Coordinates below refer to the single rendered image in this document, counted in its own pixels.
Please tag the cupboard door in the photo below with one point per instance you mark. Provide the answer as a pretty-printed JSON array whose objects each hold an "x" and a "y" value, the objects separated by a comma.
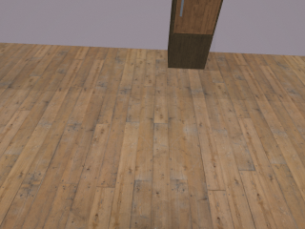
[{"x": 198, "y": 16}]

